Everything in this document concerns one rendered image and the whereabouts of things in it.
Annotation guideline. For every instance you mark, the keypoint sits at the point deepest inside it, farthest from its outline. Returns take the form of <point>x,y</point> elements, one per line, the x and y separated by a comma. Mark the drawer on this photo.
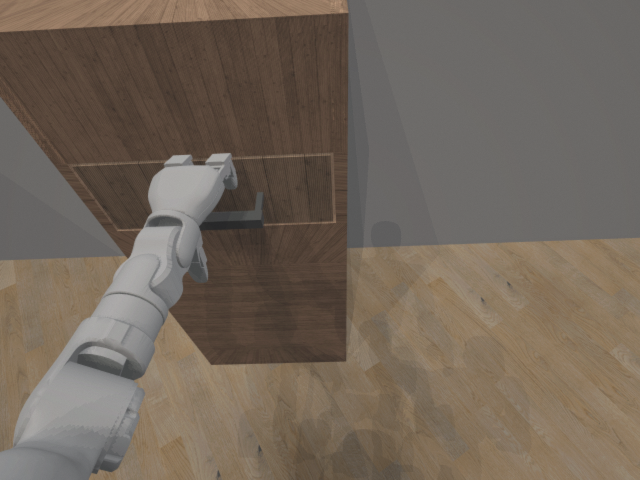
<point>297,187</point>

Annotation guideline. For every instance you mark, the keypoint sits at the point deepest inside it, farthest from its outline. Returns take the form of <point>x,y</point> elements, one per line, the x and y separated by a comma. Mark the handle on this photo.
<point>236,219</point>

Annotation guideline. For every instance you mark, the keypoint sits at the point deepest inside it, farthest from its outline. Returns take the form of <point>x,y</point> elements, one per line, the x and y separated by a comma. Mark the robot left hand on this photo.
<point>193,190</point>

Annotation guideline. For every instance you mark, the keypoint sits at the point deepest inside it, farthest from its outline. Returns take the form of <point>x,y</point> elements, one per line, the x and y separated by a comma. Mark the robot left upper arm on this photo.
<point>84,422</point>

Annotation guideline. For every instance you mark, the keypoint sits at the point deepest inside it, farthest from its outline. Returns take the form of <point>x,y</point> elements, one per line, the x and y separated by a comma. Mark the robot left forearm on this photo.
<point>119,336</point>

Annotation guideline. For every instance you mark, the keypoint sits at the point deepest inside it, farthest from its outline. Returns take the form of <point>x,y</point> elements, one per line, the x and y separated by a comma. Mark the cabinet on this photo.
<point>96,81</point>

